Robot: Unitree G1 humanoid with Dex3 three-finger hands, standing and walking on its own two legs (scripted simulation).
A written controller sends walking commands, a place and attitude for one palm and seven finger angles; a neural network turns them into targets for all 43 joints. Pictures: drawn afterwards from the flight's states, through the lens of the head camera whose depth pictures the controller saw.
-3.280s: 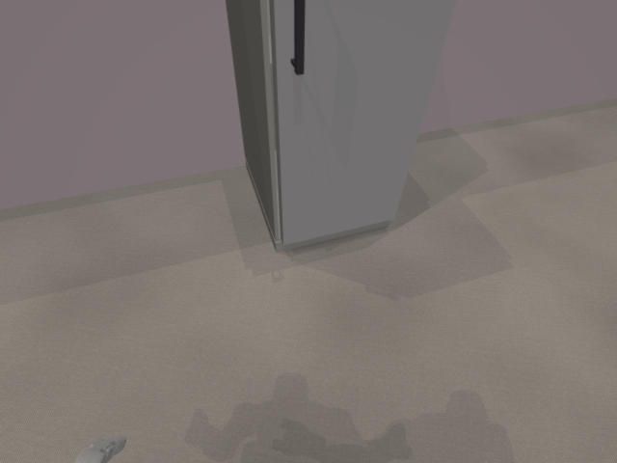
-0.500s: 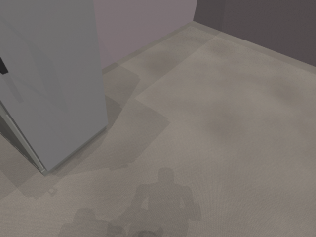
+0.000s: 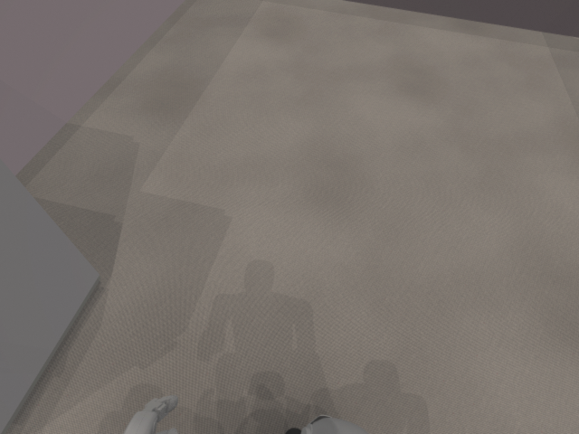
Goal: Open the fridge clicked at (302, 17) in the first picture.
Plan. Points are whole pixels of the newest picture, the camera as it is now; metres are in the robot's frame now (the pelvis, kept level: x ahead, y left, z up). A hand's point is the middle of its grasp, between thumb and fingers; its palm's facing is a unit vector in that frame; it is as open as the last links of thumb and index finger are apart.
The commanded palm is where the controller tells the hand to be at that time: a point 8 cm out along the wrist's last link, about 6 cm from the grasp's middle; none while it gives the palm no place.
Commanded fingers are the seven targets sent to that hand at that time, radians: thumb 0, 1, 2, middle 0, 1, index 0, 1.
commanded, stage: walk to a spot facing it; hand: left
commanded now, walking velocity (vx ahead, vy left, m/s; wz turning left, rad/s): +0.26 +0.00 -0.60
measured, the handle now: out of the picture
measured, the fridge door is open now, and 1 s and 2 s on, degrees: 0 0 0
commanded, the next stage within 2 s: none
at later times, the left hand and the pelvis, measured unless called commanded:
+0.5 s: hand (112, 408) +0.17 +0.27 -0.16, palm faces -0.14 -0.96 -0.23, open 7.4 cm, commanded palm none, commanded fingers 0.00 0.90 0.90 -0.20 -0.30 -0.20 -0.30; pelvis +0.11 +0.07 +0.02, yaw -16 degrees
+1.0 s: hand (200, 300) +0.34 +0.17 -0.14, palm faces -0.60 -0.77 -0.23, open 7.4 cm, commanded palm none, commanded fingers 0.00 0.90 0.90 -0.20 -0.30 -0.20 -0.30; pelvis +0.13 +0.07 +0.02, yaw -37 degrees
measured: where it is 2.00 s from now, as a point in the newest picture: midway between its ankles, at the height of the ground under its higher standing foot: (293, 418)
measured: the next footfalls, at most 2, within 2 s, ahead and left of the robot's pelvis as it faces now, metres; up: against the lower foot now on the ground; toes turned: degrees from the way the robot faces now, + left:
left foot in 0.48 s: +0.19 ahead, +0.17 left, +0.00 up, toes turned -13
right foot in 1.04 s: +0.10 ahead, -0.04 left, +0.00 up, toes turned -46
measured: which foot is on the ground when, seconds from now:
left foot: up 0.00-0.46, down 0.48-1.00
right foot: down 0.00-0.50, up 0.52-1.00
